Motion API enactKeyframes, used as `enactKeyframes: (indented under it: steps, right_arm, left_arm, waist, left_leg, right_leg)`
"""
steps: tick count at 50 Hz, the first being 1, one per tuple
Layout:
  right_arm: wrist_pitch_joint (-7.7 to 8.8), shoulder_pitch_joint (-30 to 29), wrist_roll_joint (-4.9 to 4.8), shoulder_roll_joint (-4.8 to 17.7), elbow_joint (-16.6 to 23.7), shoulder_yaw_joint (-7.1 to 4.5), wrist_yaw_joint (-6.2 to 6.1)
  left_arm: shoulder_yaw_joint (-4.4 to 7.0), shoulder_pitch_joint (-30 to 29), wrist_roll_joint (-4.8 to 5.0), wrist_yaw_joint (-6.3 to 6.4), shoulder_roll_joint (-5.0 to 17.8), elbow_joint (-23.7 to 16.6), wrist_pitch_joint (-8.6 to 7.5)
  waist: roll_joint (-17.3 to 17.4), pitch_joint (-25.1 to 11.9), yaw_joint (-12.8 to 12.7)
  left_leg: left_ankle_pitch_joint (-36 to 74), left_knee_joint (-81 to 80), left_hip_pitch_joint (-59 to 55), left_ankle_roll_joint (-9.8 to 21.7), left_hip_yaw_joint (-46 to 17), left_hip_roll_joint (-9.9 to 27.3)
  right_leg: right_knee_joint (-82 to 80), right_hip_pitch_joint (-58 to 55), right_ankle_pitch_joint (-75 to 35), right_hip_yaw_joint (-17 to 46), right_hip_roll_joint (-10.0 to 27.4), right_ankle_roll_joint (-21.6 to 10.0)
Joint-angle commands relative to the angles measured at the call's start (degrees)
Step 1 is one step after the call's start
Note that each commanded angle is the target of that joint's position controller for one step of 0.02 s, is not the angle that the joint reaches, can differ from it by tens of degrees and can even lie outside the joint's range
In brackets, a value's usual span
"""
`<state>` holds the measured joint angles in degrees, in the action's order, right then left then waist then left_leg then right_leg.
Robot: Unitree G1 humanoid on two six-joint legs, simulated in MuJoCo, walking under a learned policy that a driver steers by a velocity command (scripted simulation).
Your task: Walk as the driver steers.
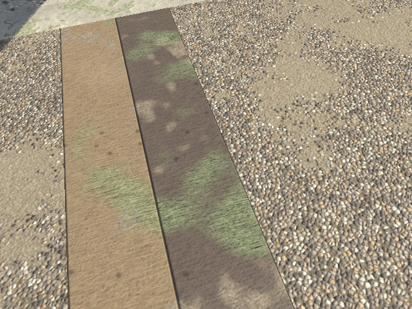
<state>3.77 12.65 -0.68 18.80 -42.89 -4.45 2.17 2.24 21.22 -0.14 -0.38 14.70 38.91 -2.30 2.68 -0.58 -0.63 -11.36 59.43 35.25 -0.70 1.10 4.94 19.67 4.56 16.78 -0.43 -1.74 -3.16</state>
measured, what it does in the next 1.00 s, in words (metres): walks ahead, turning left: left foot, then right foot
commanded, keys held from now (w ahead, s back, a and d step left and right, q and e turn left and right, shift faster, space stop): w+q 0.12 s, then q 0.72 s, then no key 0.16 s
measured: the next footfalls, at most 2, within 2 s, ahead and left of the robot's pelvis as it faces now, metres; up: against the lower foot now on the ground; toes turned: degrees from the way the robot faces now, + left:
left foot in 0.28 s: +0.32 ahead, +0.13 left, +0.00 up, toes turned +8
right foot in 0.74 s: +0.41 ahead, -0.08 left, +0.00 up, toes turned +28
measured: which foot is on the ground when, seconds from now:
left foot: up 0.00-0.26, down 0.28-0.74, up 0.76-1.00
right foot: down 0.00-0.28, up 0.30-0.72, down 0.74-1.00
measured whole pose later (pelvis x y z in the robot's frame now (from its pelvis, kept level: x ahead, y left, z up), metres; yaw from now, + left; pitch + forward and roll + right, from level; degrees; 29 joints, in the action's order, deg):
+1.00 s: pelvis +0.28 +0.00 +0.00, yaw +31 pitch +1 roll +1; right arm -3.9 9.5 -0.9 17.9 -37.7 -4.5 -0.9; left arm 2.7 11.0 -0.8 2.1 14.6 37.3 0.4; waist 1.4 2.6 -1.3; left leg -25.2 53.6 25.9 -5.1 -3.2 -1.3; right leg 27.5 16.6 12.0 -1.4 2.8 0.0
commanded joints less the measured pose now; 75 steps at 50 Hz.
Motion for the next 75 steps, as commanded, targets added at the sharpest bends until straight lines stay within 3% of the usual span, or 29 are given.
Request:
enactKeyframes:
  steps: [1, 8, 11, 13, 14, 15, 16, 17, 19, 21, 25, 31, 36, 37, 38, 39, 40, 42, 46, 51, 54, 55, 56, 57, 58, 60, 64, 68, 75]
  right_arm:
    - [0.83, -6.36, -0.39, 2.69, 4.05, 0.03, 0.45]
    - [1.33, -15.09, -0.63, 0.14, 7.23, 1.74, 2.17]
    - [1.56, -11.00, 0.18, 2.57, 7.28, 0.62, 2.97]
    - [1.15, 1.52, 0.13, 6.51, 4.36, -1.42, 2.27]
    - [0.82, 7.37, 0.16, 8.72, 3.91, -2.32, 1.09]
    - [0.37, 8.05, 1.03, 14.15, 4.65, -2.79, 0.11]
    - [0.49, 8.31, 1.48, 12.18, 6.51, -2.15, 0.06]
    - [-0.19, 5.30, 1.01, 10.11, 7.78, -2.11, -0.15]
    - [-1.02, -1.36, -0.71, 6.47, 8.43, -0.94, -0.82]
    - [-1.66, -4.38, 0.60, 6.61, 9.12, -1.00, -1.24]
    - [-1.99, -5.22, 0.87, 8.08, 8.37, -1.81, -1.98]
    - [-5.05, -6.45, -0.08, 8.27, 8.96, -2.01, -3.58]
    - [-6.10, -5.39, -0.81, 6.00, 9.16, -1.38, -3.56]
    - [-6.14, -2.26, -0.34, 2.64, 9.17, -0.46, -3.43]
    - [-5.44, -2.45, -0.57, 3.29, 11.32, -0.81, -3.26]
    - [-4.88, -1.64, 0.38, 8.34, 10.29, -2.28, -3.19]
    - [-5.26, -1.32, -0.40, 9.90, 8.91, -3.16, -3.17]
    - [-6.88, 0.25, -0.35, 7.50, 7.38, -2.94, -3.73]
    - [-7.00, -3.97, -0.53, 2.25, 9.59, -1.06, -3.51]
    - [-6.70, -4.85, -0.17, 1.63, 10.08, -0.19, -2.49]
    - [-6.50, -0.53, 0.13, 1.26, 7.72, -0.23, -1.99]
    - [-6.46, -0.12, 0.59, 3.04, 7.95, -0.37, -2.19]
    - [-6.58, 0.66, 1.55, 7.16, 8.47, -0.88, -2.94]
    - [-6.12, -2.84, 2.62, 3.36, 7.53, 0.43, -2.61]
    - [-5.26, -6.64, 3.04, 0.31, 8.62, 1.27, -2.24]
    - [-4.17, -6.68, 2.65, 1.92, 7.34, 0.66, -2.42]
    - [-4.54, -3.07, 1.67, 5.03, 5.91, -0.60, -3.69]
    - [-4.59, -2.89, 1.64, 5.08, 6.37, -1.15, -4.61]
    - [-5.41, -8.18, -0.04, 6.18, 5.93, -2.18, -4.26]
  left_arm:
    - [2.41, -1.42, -0.49, 0.86, 9.27, -2.74, -1.52]
    - [2.73, 1.11, 0.02, 1.26, 10.38, 1.80, -2.02]
    - [3.27, -0.73, 0.22, 2.54, 12.33, 1.88, -0.92]
    - [3.44, -2.62, 0.08, 3.35, 13.00, 0.79, 0.16]
    - [2.95, -2.72, 0.03, 3.33, 12.16, -0.09, -0.17]
    - [0.76, 5.43, -2.71, 2.36, 3.92, -1.69, -1.02]
    - [0.17, 7.78, -1.12, 1.23, 6.97, -1.05, -2.07]
    - [1.54, 0.69, 0.96, 0.75, 11.97, -1.81, -2.31]
    - [1.35, -5.88, 0.46, 1.60, 10.96, -4.02, -1.72]
    - [1.66, -4.27, -0.19, 2.15, 10.90, -4.21, -0.04]
    - [0.68, -2.65, -1.29, 3.38, 7.36, -3.45, 0.89]
    - [1.01, -9.20, -0.42, 2.88, 7.26, -5.48, 1.46]
    - [2.47, -6.73, -0.02, 1.98, 8.66, -5.00, -0.64]
    - [3.44, -6.22, -1.04, 2.36, 12.85, -5.61, -0.45]
    - [4.47, -7.95, -3.16, 2.21, 16.35, -5.13, 0.42]
    - [3.85, -8.79, -3.21, 2.21, 13.11, -6.35, 0.35]
    - [3.01, -10.68, -2.62, 2.48, 10.11, -6.95, 0.41]
    - [2.50, -13.60, -0.81, 2.83, 8.26, -7.22, 0.77]
    - [2.68, -10.53, -1.08, 3.06, 8.51, -5.46, 1.85]
    - [3.59, -10.33, 0.18, 2.20, 10.78, -3.91, 2.46]
    - [3.07, -10.33, 1.65, 1.94, 9.78, -2.36, 2.58]
    - [2.54, -7.38, 1.28, 1.76, 8.39, -1.16, 2.12]
    - [0.87, -5.86, -1.48, 0.96, 3.88, -1.97, 1.31]
    - [0.33, -8.26, -1.59, 0.95, 2.76, -2.78, 1.11]
    - [0.87, -9.83, -1.09, 1.09, 5.50, -1.94, 1.35]
    - [1.34, -11.81, -0.72, 1.43, 6.68, -0.96, 1.83]
    - [2.21, -10.59, 0.54, 1.65, 9.11, -1.39, 2.59]
    - [2.87, -10.47, 0.87, 1.17, 7.46, -2.32, 3.52]
    - [2.79, -8.55, 1.54, -0.60, 6.69, -3.45, 4.58]
  waist:
    - [-7.17, 3.60, -1.54]
    - [-6.27, 9.15, -4.20]
    - [-9.42, 3.13, -0.94]
    - [-9.85, -5.06, 5.17]
    - [-6.30, -8.54, 8.78]
    - [12.20, -16.36, 1.83]
    - [8.92, -31.07, 3.98]
    - [1.20, -26.29, 6.56]
    - [-5.72, -9.35, 2.94]
    - [-2.43, -4.12, -0.68]
    - [0.42, -5.99, -1.60]
    - [4.59, -5.93, 0.78]
    - [5.80, -5.70, -0.82]
    - [-3.88, -7.55, 0.93]
    - [-20.66, -3.71, 2.92]
    - [-16.77, -4.49, 1.65]
    - [-12.04, -3.84, 1.85]
    - [-9.46, -2.16, 2.25]
    - [-12.24, -2.91, -0.55]
    - [-15.11, -5.17, -1.64]
    - [-13.24, -3.99, 1.01]
    - [-10.02, -4.99, 0.48]
    - [4.41, -8.35, -1.86]
    - [10.54, -6.56, -1.79]
    - [6.41, -3.51, -1.27]
    - [6.04, -1.62, -0.42]
    - [5.40, 2.38, 0.83]
    - [5.66, 1.63, 2.43]
    - [4.52, -2.69, 0.67]
  left_leg:
    - [9.01, -5.31, 11.01, -0.96, -1.17, 1.15]
    - [18.28, -26.53, 3.13, 1.96, 0.99, -3.10]
    - [13.53, -27.60, -3.76, 4.37, 3.65, -7.27]
    - [12.72, -28.83, -18.74, 6.60, 4.68, -11.09]
    - [21.71, -31.76, -32.24, 9.08, -0.64, -7.87]
    - [49.58, -23.59, -53.98, 18.29, -21.60, 9.05]
    - [40.46, -30.63, -62.67, 28.22, -43.87, 18.01]
    - [31.53, -34.28, -55.74, 24.47, -36.29, 14.13]
    - [22.16, -38.88, -35.65, 19.45, -26.44, 8.47]
    - [19.16, -42.83, -21.16, 18.44, -22.83, 5.19]
    - [29.95, -41.10, -14.50, 17.68, -17.91, 2.67]
    - [-1.72, -40.88, -13.05, 13.16, -22.74, -0.39]
    - [1.82, -31.93, -16.25, 8.75, -27.10, -2.53]
    - [-12.34, -21.02, -11.65, 5.11, -20.91, -7.09]
    - [-24.06, -10.27, 0.26, 1.91, -9.21, -15.05]
    - [-23.62, 2.31, 1.24, -0.31, -10.08, -10.43]
    - [-19.84, 7.14, 0.81, -1.31, -9.85, -9.56]
    - [-13.94, 12.10, 1.81, -3.72, -7.93, -8.35]
    - [-12.43, 2.13, -1.25, -5.36, -4.34, -7.73]
    - [-13.80, -16.61, -12.96, -3.62, -0.95, -6.17]
    - [1.25, -37.81, -23.80, -0.08, 1.09, -7.23]
    - [7.58, -40.07, -30.88, 1.74, -3.46, -4.28]
    - [24.14, -38.26, -39.03, 5.72, -16.64, 7.78]
    - [19.61, -38.89, -28.45, 13.00, -17.92, 12.32]
    - [11.14, -40.08, -24.66, 12.38, -14.81, 8.59]
    - [3.21, -39.27, -25.30, 7.40, -9.89, 3.45]
    - [3.30, -39.74, -24.95, 8.02, -9.87, 5.77]
    - [20.74, -39.90, -27.98, 16.64, -15.10, 16.02]
    - [27.64, -34.10, -29.94, 12.30, -3.06, 12.52]
  right_leg:
    - [-10.58, -5.15, -20.43, 6.45, 13.17, -7.53]
    - [-12.44, -4.25, -27.28, -3.02, 14.12, -5.40]
    - [-1.45, -9.75, -53.88, -5.09, 14.41, -2.72]
    - [16.28, -8.08, -62.92, -6.41, 12.30, -0.16]
    - [30.54, 1.99, -51.80, -6.63, 9.54, 2.61]
    - [54.02, 23.33, 11.84, -5.52, 0.34, 6.44]
    - [68.84, 31.05, 23.41, 7.54, -4.58, 7.65]
    - [68.11, 32.37, 17.71, 10.18, -0.48, 6.50]
    - [58.90, 33.59, 11.23, 7.09, 3.27, 6.03]
    - [52.16, 26.40, 8.59, 6.67, 4.36, 6.37]
    - [39.31, 22.17, 5.65, 4.47, 3.17, 8.82]
    - [26.65, 20.24, -2.30, 5.85, 1.42, 8.83]
    - [3.32, 9.23, -7.74, 6.09, 2.30, 5.24]
    - [0.04, 3.14, -10.65, 16.11, 14.63, 0.83]
    - [-2.71, 3.91, -20.24, 30.30, 24.08, -8.77]
    - [-2.38, 4.92, -20.83, 31.72, 26.07, -12.10]
    - [-1.11, 6.01, -20.30, 25.06, 22.70, -10.29]
    - [0.22, 5.74, -20.06, 15.83, 17.35, -6.97]
    - [0.69, 2.49, -25.65, 9.42, 14.73, -8.24]
    - [2.41, 2.08, -28.18, 9.37, 16.96, -9.77]
    - [5.55, 5.96, -24.55, 7.87, 15.01, -6.58]
    - [7.39, 10.52, -18.09, 6.43, 13.29, -2.52]
    - [16.05, 18.18, -1.47, 1.29, 7.84, 2.79]
    - [13.23, 16.80, 11.34, 1.06, 6.21, 5.44]
    - [12.65, 12.94, 6.99, 1.57, 6.80, 6.38]
    - [9.46, 12.35, -4.60, 0.81, 5.46, 6.61]
    - [14.62, 17.07, -4.82, 0.41, 4.13, 5.79]
    - [37.26, 27.32, 17.41, 2.45, 5.49, 6.30]
    - [23.09, 18.06, 5.64, -2.81, 4.68, 5.76]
